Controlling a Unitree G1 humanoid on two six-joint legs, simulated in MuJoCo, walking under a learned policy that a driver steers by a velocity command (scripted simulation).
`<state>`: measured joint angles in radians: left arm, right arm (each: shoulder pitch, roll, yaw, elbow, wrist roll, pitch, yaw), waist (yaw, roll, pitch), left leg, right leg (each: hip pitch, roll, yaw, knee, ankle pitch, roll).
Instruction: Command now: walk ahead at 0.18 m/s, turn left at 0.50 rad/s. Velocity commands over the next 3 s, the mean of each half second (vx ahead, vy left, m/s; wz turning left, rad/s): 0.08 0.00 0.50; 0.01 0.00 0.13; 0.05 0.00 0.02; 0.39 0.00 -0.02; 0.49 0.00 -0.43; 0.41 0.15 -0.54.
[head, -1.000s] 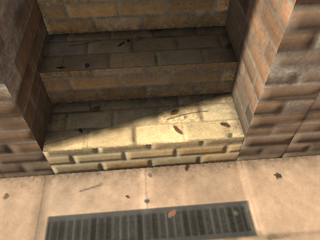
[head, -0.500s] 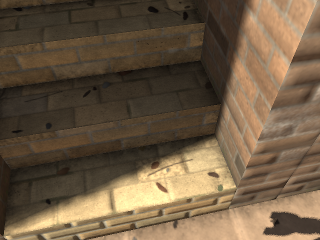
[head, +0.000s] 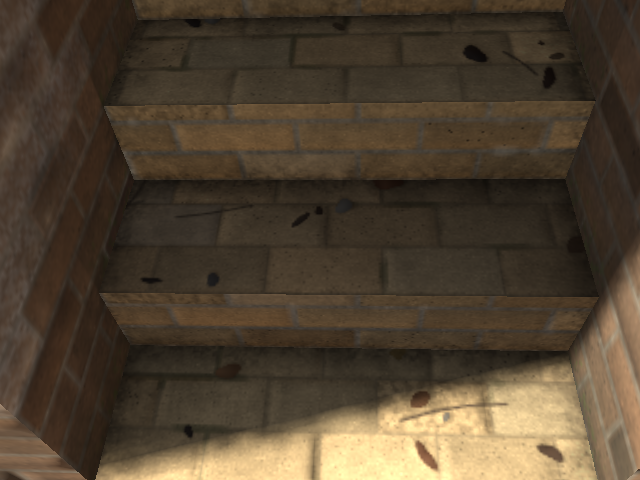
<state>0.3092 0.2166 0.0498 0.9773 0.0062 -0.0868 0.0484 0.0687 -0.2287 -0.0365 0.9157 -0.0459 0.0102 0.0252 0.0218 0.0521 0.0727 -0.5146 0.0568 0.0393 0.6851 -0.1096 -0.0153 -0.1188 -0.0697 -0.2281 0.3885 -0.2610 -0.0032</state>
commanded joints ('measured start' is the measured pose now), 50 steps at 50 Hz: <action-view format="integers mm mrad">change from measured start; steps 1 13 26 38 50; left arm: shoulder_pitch -32 -102 -14 -84 -139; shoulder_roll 158 94 121 146 110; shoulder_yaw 31 13 14 -11 0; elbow -55 -127 -150 -147 -72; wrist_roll -12 44 5 18 13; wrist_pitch -1 105 104 81 89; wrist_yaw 18 14 19 13 -17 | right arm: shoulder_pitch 2 107 93 57 96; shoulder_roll -69 -141 -143 -96 -116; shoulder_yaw -20 -67 -57 -7 39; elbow -81 -129 -89 -18 82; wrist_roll -19 31 34 44 40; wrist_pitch -8 6 10 14 -45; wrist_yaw -28 -50 -50 -58 -69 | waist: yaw -32 -37 3 7 -14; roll -193 60 54 -256 22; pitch -52 -209 -98 -110 -57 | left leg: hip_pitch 130 328 58 184 320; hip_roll -29 111 21 -122 46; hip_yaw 39 -307 -424 -71 -198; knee -85 -320 -433 -99 -409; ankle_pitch -78 386 -315 -339 -53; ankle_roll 8 239 98 -8 56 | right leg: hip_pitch -40 -384 88 106 16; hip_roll -224 62 83 -110 -7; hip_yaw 69 255 262 422 357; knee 15 682 -72 -52 -64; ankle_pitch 378 -145 -55 432 188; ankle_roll -126 64 -31 -155 -29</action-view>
